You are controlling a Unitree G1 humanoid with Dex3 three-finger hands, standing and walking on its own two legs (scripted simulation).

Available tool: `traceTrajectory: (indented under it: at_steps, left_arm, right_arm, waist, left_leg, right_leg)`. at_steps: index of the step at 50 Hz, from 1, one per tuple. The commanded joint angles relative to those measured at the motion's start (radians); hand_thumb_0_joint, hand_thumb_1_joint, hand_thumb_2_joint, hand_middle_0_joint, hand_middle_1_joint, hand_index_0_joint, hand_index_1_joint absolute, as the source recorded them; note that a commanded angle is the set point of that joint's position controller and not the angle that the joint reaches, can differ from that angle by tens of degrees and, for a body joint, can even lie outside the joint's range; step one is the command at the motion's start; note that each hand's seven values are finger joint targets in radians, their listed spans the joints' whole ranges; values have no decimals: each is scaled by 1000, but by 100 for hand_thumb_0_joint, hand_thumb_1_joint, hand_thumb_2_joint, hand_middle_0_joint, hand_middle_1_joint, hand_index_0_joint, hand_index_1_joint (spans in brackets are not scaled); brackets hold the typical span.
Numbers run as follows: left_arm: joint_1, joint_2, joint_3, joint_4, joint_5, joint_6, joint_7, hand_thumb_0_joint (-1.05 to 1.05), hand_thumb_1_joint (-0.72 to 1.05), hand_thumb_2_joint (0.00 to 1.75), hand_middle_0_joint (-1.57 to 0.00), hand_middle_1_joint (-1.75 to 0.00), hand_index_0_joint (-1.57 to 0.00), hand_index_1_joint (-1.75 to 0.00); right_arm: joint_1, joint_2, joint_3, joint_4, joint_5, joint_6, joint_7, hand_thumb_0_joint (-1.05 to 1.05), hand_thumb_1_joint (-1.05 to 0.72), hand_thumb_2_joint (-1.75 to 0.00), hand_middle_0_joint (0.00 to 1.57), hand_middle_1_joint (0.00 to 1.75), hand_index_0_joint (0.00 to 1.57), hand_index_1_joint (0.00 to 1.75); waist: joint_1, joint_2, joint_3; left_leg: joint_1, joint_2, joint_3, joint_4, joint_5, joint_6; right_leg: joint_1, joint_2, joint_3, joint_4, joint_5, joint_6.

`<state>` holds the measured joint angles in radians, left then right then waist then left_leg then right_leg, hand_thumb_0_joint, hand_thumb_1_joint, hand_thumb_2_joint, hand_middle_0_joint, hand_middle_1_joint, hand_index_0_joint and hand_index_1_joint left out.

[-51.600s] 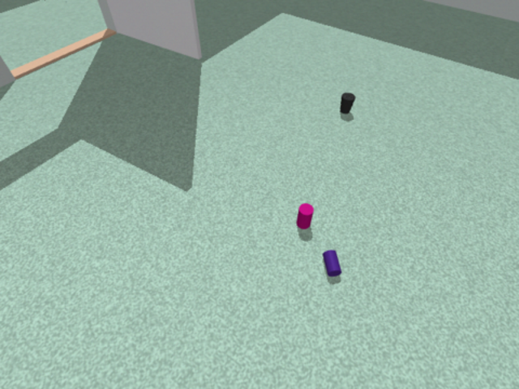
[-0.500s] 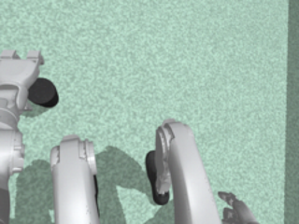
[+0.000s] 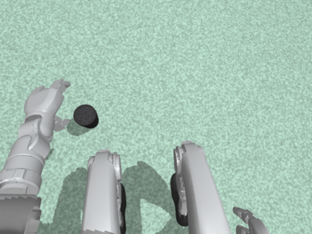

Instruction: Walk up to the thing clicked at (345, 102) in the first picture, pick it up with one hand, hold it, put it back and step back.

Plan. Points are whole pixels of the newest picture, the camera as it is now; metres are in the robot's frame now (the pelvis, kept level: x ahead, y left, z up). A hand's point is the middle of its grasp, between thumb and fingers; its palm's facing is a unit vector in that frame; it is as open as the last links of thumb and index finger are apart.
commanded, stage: home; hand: left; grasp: from above
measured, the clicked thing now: (88, 118) +0.47 +0.23 -0.38
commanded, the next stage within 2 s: none
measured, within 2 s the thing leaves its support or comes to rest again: neither
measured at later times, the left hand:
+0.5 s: hand (28, 180) +0.25 +0.20 +0.08, palm faces -0.09 -0.89 -0.44, open 7.4 cm
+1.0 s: hand out of the picture +0.21 +0.19 +0.23, palm faces +0.15 -0.97 -0.20, open 7.4 cm
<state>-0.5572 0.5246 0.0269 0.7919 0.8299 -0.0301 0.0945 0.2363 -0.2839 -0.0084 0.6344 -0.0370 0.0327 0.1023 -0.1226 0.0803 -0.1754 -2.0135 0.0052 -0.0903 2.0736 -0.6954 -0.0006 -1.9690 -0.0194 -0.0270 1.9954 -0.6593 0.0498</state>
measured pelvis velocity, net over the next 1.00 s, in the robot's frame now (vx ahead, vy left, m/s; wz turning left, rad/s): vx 0.07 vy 0.00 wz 0.09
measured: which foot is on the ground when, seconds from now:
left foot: down 0.00-1.00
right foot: down 0.00-1.00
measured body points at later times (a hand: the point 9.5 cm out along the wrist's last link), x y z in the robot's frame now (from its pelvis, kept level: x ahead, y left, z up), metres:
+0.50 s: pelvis +0.01 -0.01 +0.17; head +0.11 +0.02 +0.61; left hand +0.25 +0.24 +0.11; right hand +0.23 -0.22 +0.09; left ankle +0.07 +0.12 -0.40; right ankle +0.09 -0.14 -0.40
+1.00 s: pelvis +0.07 +0.00 +0.28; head +0.08 +0.00 +0.73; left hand +0.20 +0.24 +0.25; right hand +0.24 -0.24 +0.22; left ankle +0.07 +0.12 -0.40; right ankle +0.09 -0.14 -0.40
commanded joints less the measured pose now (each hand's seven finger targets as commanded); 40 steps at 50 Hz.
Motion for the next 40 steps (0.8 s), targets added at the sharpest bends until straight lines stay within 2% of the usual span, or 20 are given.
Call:
traceTrajectory:
  at_steps: [1,2,3,4,5,6,8,10,11,13,15,16,17,18,23,26,29,34,36,40]
  left_arm:
    - [-169,230,111,-391,-111,16,23,0,85,90,-20,-30,-20,-30]
    - [-89,172,82,-350,-125,29,23,0,90,90,-20,-30,-20,-30]
    - [-113,160,76,-446,-147,30,31,0,90,90,-20,-30,-20,-30]
    - [-57,135,74,-431,-161,44,38,0,90,90,-20,-30,-20,-30]
    - [23,82,44,-385,-185,60,35,0,90,90,-20,-30,-20,-30]
    - [49,53,23,-444,-214,71,32,0,90,90,-20,-30,-20,-30]
    - [71,64,37,-508,-264,104,25,0,90,90,-20,-30,-20,-30]
    - [151,-18,-31,-540,-333,139,5,0,90,90,-20,-30,-20,-30]
    - [189,-1,-4,-540,-362,157,3,0,90,90,-20,-30,-20,-30]
    - [259,-30,-18,-582,-425,182,-5,0,89,90,-20,-30,-20,-30]
    - [301,-20,3,-650,-484,202,-4,0,90,90,-20,-30,-20,-30]
    - [346,-35,-2,-634,-504,217,-2,0,90,90,-20,-30,-20,-30]
    - [347,-49,-10,-691,-535,219,-1,0,90,90,-20,-30,-20,-30]
    - [386,-36,20,-696,-557,228,4,0,90,90,-20,-30,-20,-30]
    - [553,-83,28,-803,-678,273,16,0,90,90,-20,-30,-20,-30]
    - [654,-107,42,-852,-731,310,21,0,90,90,-20,-30,-20,-30]
    - [735,-143,43,-903,-777,351,18,0,90,90,-20,-30,-20,-30]
    - [892,-191,59,-1006,-858,422,6,0,90,90,-20,-30,-20,-30]
    - [932,-199,65,-1052,-881,440,-1,0,90,90,-20,-30,-20,-30]
    - [1007,-210,71,-1102,-898,461,-18,0,90,90,-20,-30,-20,-30]
  right_arm:
    - [66,-179,-99,-92,29,-15,-43,0,-90,-90,20,30,20,30]
    - [50,-165,-96,-91,33,-17,-46,0,-90,-90,20,30,20,30]
    - [38,-158,-98,-97,36,-22,-52,0,-90,-90,20,30,20,30]
    - [26,-153,-96,-94,40,-27,-60,0,-90,-90,20,30,20,30]
    - [16,-147,-95,-89,42,-32,-65,0,-90,-90,20,30,20,30]
    - [4,-144,-96,-101,46,-38,-69,0,-90,-90,20,30,20,30]
    - [-17,-155,-99,-105,52,-49,-86,0,-90,-90,20,30,20,30]
    - [-50,-147,-92,-120,57,-68,-101,0,-90,-90,20,30,20,30]
    - [-64,-149,-89,-121,61,-78,-110,0,-90,-90,20,30,20,30]
    - [-88,-135,-79,-137,66,-96,-125,0,-90,-90,20,30,20,30]
    - [-114,-129,-69,-153,69,-111,-139,0,-90,-90,20,30,20,30]
    - [-122,-119,-59,-163,72,-119,-146,0,-90,-90,20,30,20,30]
    - [-128,-111,-54,-172,71,-128,-152,0,-90,-90,20,30,20,30]
    - [-129,-111,-49,-177,74,-135,-160,0,-90,-90,20,30,20,30]
    - [-109,-78,-27,-212,74,-165,-189,0,-90,-90,20,30,20,30]
    - [-82,-63,-18,-223,73,-179,-211,0,-90,-90,20,30,20,30]
    - [-59,-52,-7,-233,72,-194,-236,0,-90,-90,20,30,20,30]
    - [-19,-40,7,-261,73,-222,-271,0,-90,-90,20,30,20,30]
    - [-11,-38,8,-271,73,-238,-284,0,-90,-90,20,30,20,30]
    - [-1,-36,8,-279,66,-267,-302,0,-90,-90,20,30,20,30]
  waist:
    - [33,92,-682]
    - [25,82,-630]
    - [34,109,-658]
    - [35,107,-632]
    - [30,81,-562]
    - [30,78,-569]
    - [43,95,-577]
    - [20,61,-508]
    - [30,38,-490]
    - [23,21,-448]
    - [32,24,-435]
    - [28,-1,-385]
    - [20,16,-361]
    - [31,13,-353]
    - [38,32,-330]
    - [50,16,-299]
    - [45,-4,-258]
    - [66,-21,-179]
    - [65,-33,-157]
    - [70,-39,-100]
  left_leg:
    - [585,-12,22,-361,225,19]
    - [598,-8,21,-384,218,20]
    - [622,-7,30,-407,200,19]
    - [642,-8,29,-441,182,19]
    - [641,-3,23,-474,158,18]
    - [670,-3,27,-505,153,19]
    - [757,1,4,-568,140,12]
    - [788,6,-1,-616,115,12]
    - [808,7,-8,-640,104,12]
    - [825,5,2,-668,99,16]
    - [871,5,-6,-718,82,17]
    - [867,4,-2,-740,53,19]
    - [877,2,2,-767,42,20]
    - [914,4,-4,-797,44,18]
    - [1055,1,-3,-910,111,14]
    - [1118,-1,4,-969,161,14]
    - [1174,0,7,-1024,213,14]
    - [1267,-6,23,-1130,269,12]
    - [1304,-6,28,-1160,302,12]
    - [1344,-6,35,-1201,348,13]
  right_leg:
    - [462,20,-43,-307,233,-84]
    - [451,18,-40,-325,228,-80]
    - [486,22,-37,-347,216,-82]
    - [504,18,-35,-372,205,-80]
    - [507,19,-38,-394,186,-77]
    - [543,20,-38,-424,183,-77]
    - [577,16,-39,-465,173,-76]
    - [607,19,-42,-519,156,-71]
    - [631,18,-40,-541,149,-69]
    - [676,22,-33,-591,142,-68]
    - [725,19,-25,-635,129,-67]
    - [741,23,-21,-665,103,-65]
    - [765,21,-15,-694,93,-66]
    - [787,20,-12,-713,92,-65]
    - [933,21,-5,-823,148,-65]
    - [1034,22,-4,-901,187,-63]
    - [1125,26,-5,-972,228,-61]
    - [1261,32,-15,-1102,271,-56]
    - [1302,34,-22,-1140,300,-52]
    - [1333,40,-36,-1181,330,-51]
